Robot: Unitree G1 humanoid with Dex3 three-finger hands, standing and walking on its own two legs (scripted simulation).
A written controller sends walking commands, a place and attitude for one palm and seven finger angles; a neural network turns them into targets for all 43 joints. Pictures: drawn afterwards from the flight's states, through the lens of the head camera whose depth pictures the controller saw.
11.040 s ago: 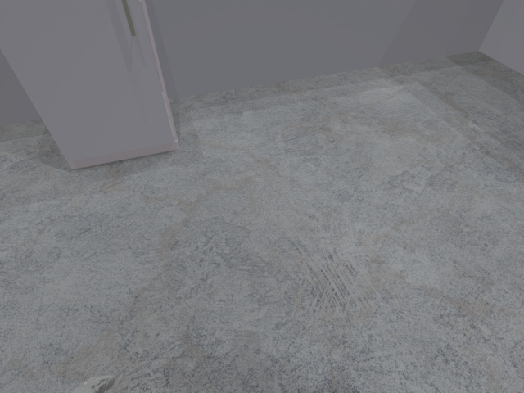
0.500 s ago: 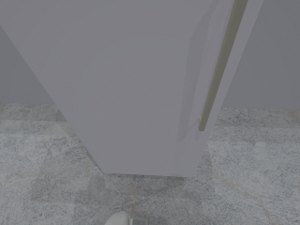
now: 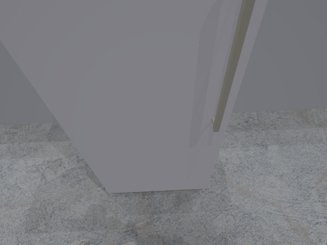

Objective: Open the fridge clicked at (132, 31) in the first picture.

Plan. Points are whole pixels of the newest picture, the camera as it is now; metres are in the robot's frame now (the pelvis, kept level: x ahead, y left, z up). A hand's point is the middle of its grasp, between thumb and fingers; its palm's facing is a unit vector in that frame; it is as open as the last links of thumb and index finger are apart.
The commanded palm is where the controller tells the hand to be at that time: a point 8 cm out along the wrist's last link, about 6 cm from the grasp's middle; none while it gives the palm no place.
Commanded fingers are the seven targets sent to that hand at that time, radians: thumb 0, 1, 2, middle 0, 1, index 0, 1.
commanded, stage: come to a stop and stand still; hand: right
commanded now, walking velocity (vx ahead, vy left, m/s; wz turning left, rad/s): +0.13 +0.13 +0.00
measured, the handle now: (229, 62) +0.48 -0.15 +0.20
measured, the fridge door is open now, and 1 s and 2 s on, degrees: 0 0 0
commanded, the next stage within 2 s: look again from close up in 0.98 s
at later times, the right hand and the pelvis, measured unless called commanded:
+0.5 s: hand out of the picture +0.00 -0.16 -0.16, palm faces -0.06 +0.98 -0.20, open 7.3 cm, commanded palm none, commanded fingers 0.00 -0.90 -0.90 0.20 0.30 0.20 0.30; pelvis -0.01 +0.00 +0.01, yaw +1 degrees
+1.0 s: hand out of the picture +0.01 -0.14 -0.15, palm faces +0.01 +0.98 -0.21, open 7.3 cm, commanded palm none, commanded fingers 0.00 -0.90 -0.90 0.20 0.30 0.20 0.30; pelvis +0.01 +0.03 +0.02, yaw +1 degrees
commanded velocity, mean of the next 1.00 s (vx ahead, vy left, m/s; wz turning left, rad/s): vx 0.02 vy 0.04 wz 0.00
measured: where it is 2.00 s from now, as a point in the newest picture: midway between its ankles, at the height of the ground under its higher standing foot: outside the picture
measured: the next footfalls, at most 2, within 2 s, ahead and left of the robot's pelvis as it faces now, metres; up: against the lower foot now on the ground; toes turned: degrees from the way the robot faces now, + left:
left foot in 0.42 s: +0.02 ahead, +0.12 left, +0.00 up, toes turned +3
